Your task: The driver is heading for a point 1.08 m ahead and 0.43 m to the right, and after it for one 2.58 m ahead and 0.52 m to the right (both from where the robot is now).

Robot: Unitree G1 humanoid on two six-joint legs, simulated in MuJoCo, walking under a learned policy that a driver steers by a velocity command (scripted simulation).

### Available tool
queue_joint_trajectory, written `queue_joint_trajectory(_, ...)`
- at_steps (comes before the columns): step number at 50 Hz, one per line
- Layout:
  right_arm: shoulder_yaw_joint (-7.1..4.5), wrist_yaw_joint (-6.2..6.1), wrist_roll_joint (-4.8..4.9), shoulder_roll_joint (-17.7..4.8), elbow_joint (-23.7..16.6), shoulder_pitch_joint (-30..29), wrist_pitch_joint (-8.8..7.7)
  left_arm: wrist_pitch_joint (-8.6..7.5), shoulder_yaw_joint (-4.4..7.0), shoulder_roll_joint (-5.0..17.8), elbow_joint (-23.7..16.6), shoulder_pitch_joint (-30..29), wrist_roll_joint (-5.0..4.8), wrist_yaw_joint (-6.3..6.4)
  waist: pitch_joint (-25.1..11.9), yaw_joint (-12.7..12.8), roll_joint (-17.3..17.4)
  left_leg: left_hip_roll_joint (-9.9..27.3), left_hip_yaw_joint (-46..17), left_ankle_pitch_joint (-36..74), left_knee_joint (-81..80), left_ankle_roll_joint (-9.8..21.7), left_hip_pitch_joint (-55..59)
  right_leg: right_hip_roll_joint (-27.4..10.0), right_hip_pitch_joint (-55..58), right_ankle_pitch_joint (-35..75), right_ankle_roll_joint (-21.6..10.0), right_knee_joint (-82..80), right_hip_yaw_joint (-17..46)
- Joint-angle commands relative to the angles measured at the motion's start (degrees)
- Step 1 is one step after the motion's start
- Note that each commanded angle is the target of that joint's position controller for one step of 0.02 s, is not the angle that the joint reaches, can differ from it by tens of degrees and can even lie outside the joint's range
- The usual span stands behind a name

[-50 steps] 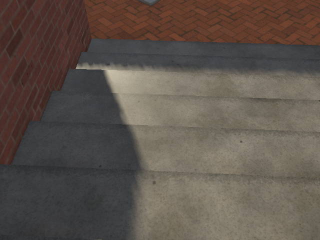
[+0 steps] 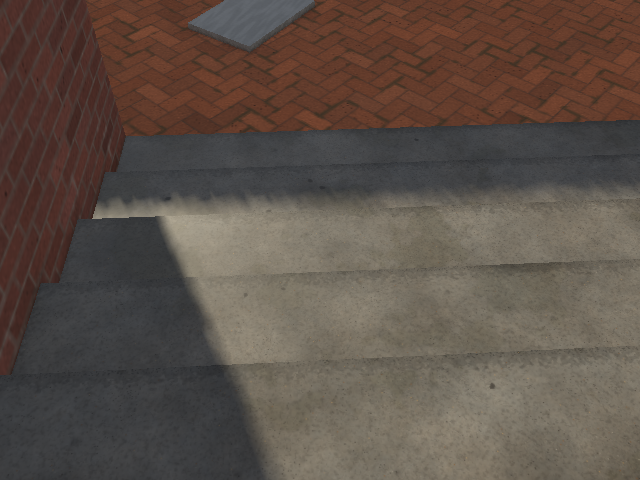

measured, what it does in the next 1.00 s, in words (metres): goes down: right foot 0.12 m lower, then left foot 0.12 m lower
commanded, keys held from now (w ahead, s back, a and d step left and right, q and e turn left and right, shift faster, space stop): w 0.60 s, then w+e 0.40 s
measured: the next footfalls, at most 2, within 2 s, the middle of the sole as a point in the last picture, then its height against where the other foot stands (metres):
right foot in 0.16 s outside the picture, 0.12 m lower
left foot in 0.80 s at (261, 442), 0.12 m lower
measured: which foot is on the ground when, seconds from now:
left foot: down 0.00-0.18, up 0.20-0.78, down 0.80-1.00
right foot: up 0.00-0.14, down 0.16-0.82, up 0.84-1.00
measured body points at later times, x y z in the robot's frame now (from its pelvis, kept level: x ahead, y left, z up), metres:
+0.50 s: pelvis +0.32 -0.08 -0.10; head +0.33 -0.08 +0.35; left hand +0.21 +0.12 -0.25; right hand +0.50 -0.29 -0.21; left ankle +0.49 +0.06 -0.78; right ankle +0.26 -0.16 -0.84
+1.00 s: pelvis +0.65 +0.01 -0.22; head +0.66 +0.01 +0.23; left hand +0.68 +0.24 -0.37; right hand +0.60 -0.24 -0.36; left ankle +0.67 +0.10 -0.96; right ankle +0.60 -0.13 -0.81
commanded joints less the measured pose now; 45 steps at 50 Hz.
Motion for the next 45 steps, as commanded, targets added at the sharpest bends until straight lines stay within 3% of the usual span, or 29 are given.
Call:
queue_joint_trajectory(1,-0.25,-0.38,0.66,-2.4,4.0,14.8,1.88,-0.74,-2.17,-3.2,-3.3,-13.3,-0.48,-0.63,10.5,-5.6,2.5,14.1,-10.7,21.0,1.0,10.1,9.1,-4.0,-16.1,12.3,0.4,-18.8,0.7)
queue_joint_trajectory(2,-0.05,0.84,-0.73,-4.1,2.4,11.9,2.71,-0.1,-2.4,-3.9,-3.1,-12.3,-0.52,-0.82,9.9,-4.5,5.7,12.3,-9.9,15.9,-2.1,10.5,-7.6,-1.2,1.6,18.6,0.1,-15.1,-3.7)
queue_joint_trajectory(3,-0.16,1.73,-1.83,-5.9,0.7,6.7,2.81,0.48,-2.14,-1.3,-2.7,-10.0,-0.77,-1.24,10.4,-1.7,7.0,12.7,-10.6,11.3,-2.1,10.1,-15.8,-1.8,9.4,20.0,-0.5,-9.3,-2.4)
queue_joint_trajectory(6,-1.33,1.55,0.5,-9.2,-1.1,2.7,2.55,0.85,0.26,7.5,-0.7,-5.5,-0.16,-0.66,11.1,1.3,2.7,12.5,-11.0,15.9,3.8,6.8,-9.7,-1.7,13.6,8.3,-1.7,-15.6,-1.9)
queue_joint_trajectory(7,-2.0,1.88,0.26,-11.8,-1.4,2.8,3.06,0.39,1.45,9.2,2.7,3.1,-1.0,-0.11,7.4,4.7,0.6,10.0,-8.2,22.0,12.9,5.1,-7.7,0.0,23.9,12.9,-1.7,-19.4,-4.8)
queue_joint_trajectory(8,-2.04,3.47,-2.09,-12.7,-0.7,5.0,3.85,-0.29,3.23,12.0,8.1,16.0,-2.26,0.1,1.0,8.8,-0.5,7.2,-4.2,25.8,25.1,2.4,-13.2,0.0,42.1,17.2,-1.1,-14.0,-6.3)
queue_joint_trajectory(9,-0.09,5.29,-2.34,-3.4,1.5,14.7,3.61,0.01,4.22,16.4,10.7,29.5,-1.74,-0.49,-15.2,10.0,-8.3,5.1,-3.0,7.1,45.5,-0.8,-25.8,-8.3,69.0,36.3,-8.9,3.6,1.3)
queue_joint_trajectory(10,0.23,6.76,-0.85,-2.7,2.7,23.2,3.2,0.68,4.02,15.8,12.6,42.7,-0.43,-2.33,-30.0,13.3,-12.5,-1.1,-5.4,-20.0,74.8,-2.4,-28.3,-19.7,81.0,46.3,-21.0,3.7,19.1)
queue_joint_trajectory(11,-1.2,7.32,1.6,-6.6,-3.9,7.2,2.1,-0.06,4.05,14.8,16.2,45.1,0.79,-3.15,-18.5,17.9,-9.0,-3.1,-9.0,-17.2,85.6,-0.9,-48.6,-20.8,75.7,12.6,-22.0,-7.0,31.8)
queue_joint_trajectory(12,-1.38,6.08,2.72,-7.4,-8.2,-5.0,0.95,-0.96,4.36,14.7,14.7,33.8,-0.84,-2.43,-2.9,15.5,-4.6,3.8,-7.0,-8.7,84.2,1.8,-59.3,-19.6,59.3,-11.3,-16.9,-13.3,26.5)
queue_joint_trajectory(13,-1.9,4.67,1.53,-9.4,-7.8,-7.3,0.93,-1.06,1.68,6.6,11.9,25.3,0.07,-1.83,1.6,12.6,4.4,8.4,-7.3,0.5,75.0,3.1,-50.4,-15.1,42.6,-10.5,-13.7,-17.1,18.9)
queue_joint_trajectory(15,-2.08,3.17,1.19,-7.0,-9.9,-9.8,1.81,-1.29,1.23,5.7,11.3,23.7,0.46,-1.55,4.3,7.0,0.7,10.3,-7.5,4.9,69.7,2.8,-44.4,-17.0,27.4,3.2,-16.7,-20.5,18.9)
queue_joint_trajectory(17,-0.43,3.08,-1.54,-1.1,-10.6,-9.1,2.24,-3.5,-1.02,-1.4,8.5,13.8,-0.71,0.69,8.2,2.1,4.9,14.5,-11.2,17.9,46.7,5.6,-36.6,-11.0,12.6,-9.1,-12.7,-25.7,11.6)
queue_joint_trajectory(19,-0.56,4.34,-0.46,-2.5,-11.2,-11.5,2.36,-4.86,-0.53,2.3,9.6,17.0,-1.0,1.19,7.3,4.1,0.3,12.8,-5.9,24.1,31.0,5.4,-32.6,-7.1,11.4,-2.7,-14.1,-26.8,4.9)
queue_joint_trajectory(22,-0.36,5.44,-0.12,-4.0,-14.2,-17.8,3.35,-4.25,-0.34,5.0,12.4,23.6,0.21,-0.58,5.3,4.9,0.1,10.4,-3.9,31.0,22.2,3.1,-29.8,-7.7,14.1,13.2,-14.2,-24.2,4.0)
queue_joint_trajectory(24,-0.46,6.29,-0.87,-5.3,-14.0,-17.8,3.58,-3.77,0.1,6.3,12.8,24.3,1.47,-1.32,5.3,4.7,2.1,9.5,-4.7,38.0,25.4,3.2,-31.0,-6.8,15.7,11.4,-13.0,-19.1,2.5)
queue_joint_trajectory(26,-0.85,5.57,-0.8,-7.5,-16.3,-25.2,3.71,-3.98,-0.78,3.3,16.7,33.4,1.28,1.29,6.0,10.5,3.5,12.2,-10.0,48.1,14.8,2.3,-52.4,-7.9,37.9,-1.0,-12.2,-12.7,6.1)
queue_joint_trajectory(28,-0.42,5.08,-0.72,-5.7,-19.0,-34.7,3.91,-3.11,-1.78,0.7,21.2,44.1,1.88,2.94,9.2,15.0,2.1,12.8,-8.6,47.8,9.6,1.9,-63.4,-10.6,46.5,-4.7,-12.6,-10.2,11.2)
queue_joint_trajectory(31,0.81,5.78,-0.08,-3.5,-19.7,-39.1,4.29,-1.86,-2.71,0.3,19.2,39.5,2.02,1.32,11.3,14.9,1.0,11.1,-3.5,55.5,4.8,3.3,-38.8,-6.3,22.8,-15.8,-11.2,-13.5,7.6)
queue_joint_trajectory(32,0.74,5.98,0.01,-4.7,-20.2,-39.5,4.53,-1.76,-2.51,1.1,18.5,37.0,2.18,0.55,12.6,14.2,1.3,10.8,-3.3,53.4,6.3,3.4,-33.4,-6.1,17.3,-18.8,-11.1,-13.9,7.8)
queue_joint_trajectory(35,0.63,5.7,-0.76,-7.0,-20.9,-42.0,4.54,-2.17,-1.26,3.5,18.2,37.4,0.99,0.92,12.9,15.7,2.9,10.5,-3.6,46.6,-0.7,2.8,-29.6,-4.5,22.8,-21.4,-8.8,-8.1,8.9)
queue_joint_trajectory(38,0.08,4.48,0.05,-8.9,-17.2,-39.3,4.2,-0.35,0.32,6.2,18.6,39.2,-0.01,2.01,11.4,15.4,2.9,10.1,-3.0,45.1,-11.9,2.1,-22.6,-3.8,31.2,-12.2,-5.8,-0.8,11.1)
queue_joint_trajectory(39,-1.68,3.75,1.43,-12.2,-14.0,-30.9,3.56,0.48,0.73,7.2,17.7,37.8,0.97,0.89,6.4,10.8,4.2,9.6,-0.2,49.3,-12.5,3.3,-9.5,-1.7,29.0,-4.5,-3.6,7.2,8.3)
queue_joint_trajectory(40,-3.6,3.43,2.14,-15.6,-10.3,-16.0,2.75,0.88,-0.07,5.1,16.6,37.8,3.59,-0.83,-3.5,4.5,5.2,12.4,-0.9,56.1,-0.8,6.0,14.7,1.0,17.5,-5.4,-0.1,20.9,4.7)
queue_joint_trajectory(41,-4.98,4.31,1.85,-19.9,-5.2,1.2,2.61,0.47,-2.6,-6.3,20.0,51.8,2.98,-2.71,-24.6,4.9,17.5,25.1,-10.9,87.6,18.2,18.9,48.6,4.8,2.3,-39.8,4.6,44.4,0.1)
queue_joint_trajectory(42,-4.94,5.91,-0.03,-17.7,-3.6,11.7,2.96,-0.04,-2.09,-1.8,17.0,47.4,-0.14,-4.37,-31.4,-2.2,16.8,32.8,-23.0,77.0,12.5,23.8,52.4,7.3,-5.1,-55.8,4.0,67.1,0.6)
queue_joint_trajectory(43,-5.56,5.46,-0.29,-18.2,-2.0,8.6,3.15,-0.77,-0.69,0.6,12.2,32.9,-2.28,-4.41,-15.7,-3.9,13.5,31.6,-25.9,46.2,3.2,19.2,39.4,6.1,-20.7,-51.5,2.4,72.1,1.0)
queue_joint_trajectory(44,-5.28,4.7,0.29,-16.2,-3.6,-0.4,3.43,-1.38,0.08,2.7,10.7,25.7,-2.83,-3.01,-2.8,-1.5,7.3,28.6,-19.2,29.8,-2.5,15.0,20.2,1.7,-22.0,-44.1,1.3,69.8,0.0)
queue_joint_trajectory(45,-3.72,4.32,-0.2,-11.8,-5.8,-5.9,3.53,-1.44,0.54,3.3,10.5,26.1,-1.79,-2.02,-1.4,1.8,4.9,28.1,-16.3,32.8,-4.9,15.6,8.2,-0.9,-15.5,-37.4,0.6,63.7,2.0)
Velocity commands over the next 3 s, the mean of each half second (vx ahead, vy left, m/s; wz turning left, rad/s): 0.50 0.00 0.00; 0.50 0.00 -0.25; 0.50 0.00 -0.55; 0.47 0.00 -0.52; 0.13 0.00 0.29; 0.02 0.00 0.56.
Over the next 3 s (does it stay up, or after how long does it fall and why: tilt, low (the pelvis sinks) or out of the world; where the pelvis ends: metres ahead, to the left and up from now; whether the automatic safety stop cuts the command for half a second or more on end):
stays up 1.17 -0.23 -0.33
